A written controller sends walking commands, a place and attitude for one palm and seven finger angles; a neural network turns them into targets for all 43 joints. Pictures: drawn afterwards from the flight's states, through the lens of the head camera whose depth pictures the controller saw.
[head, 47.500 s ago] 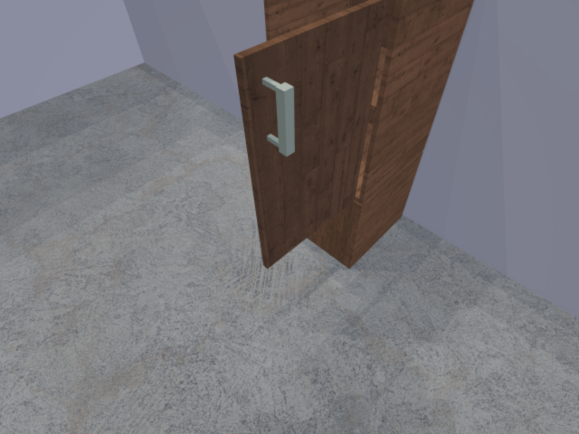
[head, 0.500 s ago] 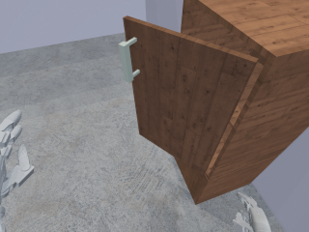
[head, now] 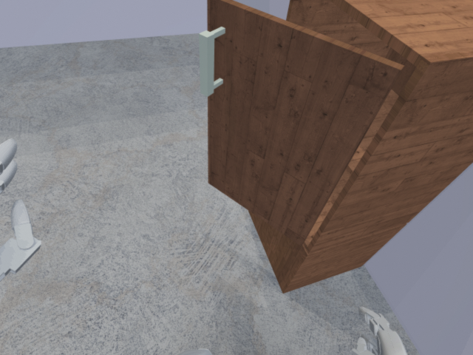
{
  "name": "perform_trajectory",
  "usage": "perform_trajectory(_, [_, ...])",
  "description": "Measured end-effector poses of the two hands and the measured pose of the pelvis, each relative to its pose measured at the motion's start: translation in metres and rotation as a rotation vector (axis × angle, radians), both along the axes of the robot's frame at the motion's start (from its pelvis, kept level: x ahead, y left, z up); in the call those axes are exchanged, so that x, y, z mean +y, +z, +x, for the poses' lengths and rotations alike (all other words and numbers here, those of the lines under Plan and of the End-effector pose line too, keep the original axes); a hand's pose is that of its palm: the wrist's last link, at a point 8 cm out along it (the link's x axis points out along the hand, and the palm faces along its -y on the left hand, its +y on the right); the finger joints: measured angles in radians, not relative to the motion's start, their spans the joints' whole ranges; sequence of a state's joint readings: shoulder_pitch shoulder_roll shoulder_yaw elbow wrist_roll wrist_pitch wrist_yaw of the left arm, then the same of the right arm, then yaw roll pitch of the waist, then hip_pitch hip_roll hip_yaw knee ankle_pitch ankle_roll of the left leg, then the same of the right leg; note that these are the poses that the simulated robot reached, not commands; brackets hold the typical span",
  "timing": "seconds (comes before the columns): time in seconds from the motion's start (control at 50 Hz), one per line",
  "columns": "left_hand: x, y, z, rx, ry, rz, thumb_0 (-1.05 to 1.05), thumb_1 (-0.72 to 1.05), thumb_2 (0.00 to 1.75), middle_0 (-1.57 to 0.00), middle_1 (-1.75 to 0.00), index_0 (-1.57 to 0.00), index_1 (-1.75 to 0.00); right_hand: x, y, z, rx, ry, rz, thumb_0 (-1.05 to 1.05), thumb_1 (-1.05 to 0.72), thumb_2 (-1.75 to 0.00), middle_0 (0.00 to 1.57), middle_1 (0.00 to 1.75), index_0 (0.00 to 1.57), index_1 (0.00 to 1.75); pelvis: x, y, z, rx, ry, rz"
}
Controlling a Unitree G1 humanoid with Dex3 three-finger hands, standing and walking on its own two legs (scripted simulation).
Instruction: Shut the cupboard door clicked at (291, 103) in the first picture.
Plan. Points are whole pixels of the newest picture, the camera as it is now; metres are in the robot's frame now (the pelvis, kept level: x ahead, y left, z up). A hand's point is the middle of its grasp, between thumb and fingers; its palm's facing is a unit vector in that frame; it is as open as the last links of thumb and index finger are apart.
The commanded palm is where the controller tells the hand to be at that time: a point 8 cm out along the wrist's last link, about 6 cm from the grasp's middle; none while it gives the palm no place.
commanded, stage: step back with the hand held close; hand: left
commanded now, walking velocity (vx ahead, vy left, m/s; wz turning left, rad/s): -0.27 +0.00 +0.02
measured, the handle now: (213, 62) +0.64 +0.10 +0.15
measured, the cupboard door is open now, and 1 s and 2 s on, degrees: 34 34 34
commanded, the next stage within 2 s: stop stepping back and stand still in 0.44 s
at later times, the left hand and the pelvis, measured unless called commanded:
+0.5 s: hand out of the picture +0.09 +0.23 +0.20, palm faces +0.17 -0.80 -0.57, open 7.4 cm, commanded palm +0.02 +0.30 +0.19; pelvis -0.13 +0.00 +0.00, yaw -3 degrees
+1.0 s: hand out of the picture -0.04 +0.30 +0.21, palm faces +0.38 -0.78 -0.49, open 7.4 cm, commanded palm -0.10 +0.34 +0.19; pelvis -0.25 +0.04 +0.01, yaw -3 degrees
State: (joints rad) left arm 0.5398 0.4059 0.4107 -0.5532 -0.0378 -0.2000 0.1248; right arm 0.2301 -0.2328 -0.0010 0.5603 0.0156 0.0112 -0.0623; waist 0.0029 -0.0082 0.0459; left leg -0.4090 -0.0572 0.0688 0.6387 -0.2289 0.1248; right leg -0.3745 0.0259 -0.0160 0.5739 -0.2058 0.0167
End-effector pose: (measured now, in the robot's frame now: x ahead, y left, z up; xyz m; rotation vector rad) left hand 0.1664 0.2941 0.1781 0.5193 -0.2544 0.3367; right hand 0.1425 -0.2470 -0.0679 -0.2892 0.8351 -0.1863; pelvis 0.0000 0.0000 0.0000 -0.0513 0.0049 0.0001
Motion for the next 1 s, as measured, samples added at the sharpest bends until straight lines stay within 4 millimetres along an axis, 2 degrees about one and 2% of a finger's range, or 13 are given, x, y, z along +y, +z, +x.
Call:
perform_trajectory(0.18, [0.033, 0.043, -0.021, -0.119, 0.038, 0.11, 0.01, 0.89, 0.89, -0.22, -0.3, -0.21, -0.3, 0.021, 0.017, -0.007, -0.037, 0.027, -0.005, 0.02, -0.9, -0.9, 0.2, 0.3, 0.21, 0.3, 0.013, 0.015, -0.007, 0.063, -0.009, -0.046])
perform_trajectory(0.26, [0.034, 0.027, -0.019, -0.062, 0.02, 0.032, 0.01, 0.89, 0.9, -0.21, -0.3, -0.21, -0.3, 0.033, 0.023, -0.006, -0.054, 0.061, 0.016, 0.02, -0.9, -0.9, 0.2, 0.3, 0.21, 0.3, 0.014, 0.021, -0.026, 0.107, -0.049, -0.047])
perform_trajectory(0.36, [0.005, 0.001, -0.024, 0.031, -0.129, -0.033, 0.01, 0.9, 0.9, -0.21, -0.3, -0.2, -0.3, 0.04, 0.025, -0.02, -0.097, 0.098, 0.035, 0.01, -0.9, -0.9, 0.2, 0.3, 0.21, 0.3, 0.012, 0.017, -0.069, 0.103, -0.06, -0.04])
perform_trajectory(0.42, [-0.012, 0.009, -0.049, 0.023, -0.233, 0.021, 0.01, 0.89, 0.89, -0.21, -0.3, -0.21, -0.3, 0.04, 0.027, -0.04, -0.133, 0.104, 0.036, 0.01, -0.9, -0.9, 0.2, 0.31, 0.21, 0.3, 0.009, 0.011, -0.097, 0.089, -0.063, -0.026])
perform_trajectory(0.52, [-0.017, 0.05, -0.12, -0.056, -0.27, 0.218, 0.01, 0.89, 0.89, -0.22, -0.3, -0.21, -0.3, 0.033, 0.022, -0.086, -0.172, 0.102, 0.038, 0.01, -0.9, -0.9, 0.2, 0.31, 0.21, 0.3, 0.005, -0.001, -0.143, 0.065, -0.048, -0.018])
perform_trajectory(0.6, [0.002, 0.071, -0.183, -0.098, -0.156, 0.253, 0.01, 0.89, 0.89, -0.22, -0.3, -0.22, -0.3, 0.026, 0.012, -0.141, -0.091, 0.033, 0.069, 0.01, -0.9, -0.9, 0.2, 0.3, 0.21, 0.3, 0.007, 0.006, -0.168, 0.014, -0.033, -0.003])
perform_trajectory(0.66, [0.034, 0.061, -0.214, -0.113, 0.035, 0.138, 0.0, 0.89, 0.89, -0.22, -0.3, -0.22, -0.3, 0.021, 0.012, -0.185, -0.026, -0.026, 0.065, 0.01, -0.9, -0.9, 0.2, 0.3, 0.21, 0.3, 0.009, 0.015, -0.174, 0.012, -0.062, 0.051])
perform_trajectory(0.74, [0.063, 0.019, -0.222, -0.127, 0.24, -0.124, 0.0, 0.89, 0.9, -0.21, -0.3, -0.21, -0.3, 0.013, 0.002, -0.224, 0.011, -0.024, -0.006, 0.02, -0.9, -0.9, 0.2, 0.3, 0.21, 0.3, 0.021, 0.013, -0.193, 0.01, -0.016, 0.047])
perform_trajectory(0.78, [0.061, -0.003, -0.218, -0.099, 0.241, -0.225, 0.01, 0.9, 0.9, -0.21, -0.3, -0.2, -0.3, 0.013, -0.006, -0.237, 0.023, -0.017, -0.04, 0.02, -0.9, -0.9, 0.2, 0.3, 0.21, 0.3, 0.034, 0.007, -0.205, 0.011, 0.02, 0.016])
perform_trajectory(0.82, [0.051, -0.014, -0.217, -0.052, 0.179, -0.259, 0.01, 0.9, 0.9, -0.2, -0.3, -0.2, -0.3, 0.02, -0.005, -0.248, 0.027, -0.039, -0.041, 0.02, -0.9, -0.9, 0.2, 0.3, 0.21, 0.3, 0.043, 0.008, -0.218, -0.006, 0.019, 0.032])
perform_trajectory(0.88, [0.039, -0.007, -0.226, -0.007, 0.03, -0.167, 0.02, 0.9, 0.9, -0.21, -0.3, -0.2, -0.3, 0.037, 0.008, -0.261, -0.05, -0.075, -0.009, 0.02, -0.9, -0.9, 0.2, 0.3, 0.21, 0.3, 0.048, 0.009, -0.232, -0.033, -0.031, 0.058])
perform_trajectory(0.94, [0.036, 0.019, -0.239, -0.033, -0.072, 0.009, 0.02, 0.89, 0.9, -0.21, -0.3, -0.2, -0.3, 0.055, 0.015, -0.27, -0.12, -0.083, 0.034, 0.02, -0.9, -0.9, 0.2, 0.3, 0.21, 0.3, 0.047, 0.009, -0.244, -0.048, -0.055, 0.06])
perform_trajectory(1.0, [0.041, 0.048, -0.25, -0.129, -0.07, 0.128, 0.02, 0.89, 0.89, -0.22, -0.3, -0.21, -0.3, 0.068, 0.009, -0.278, -0.125, -0.061, 0.079, 0.02, -0.9, -0.9, 0.2, 0.3, 0.21, 0.3, 0.045, 0.008, -0.252, -0.05, -0.052, 0.041])
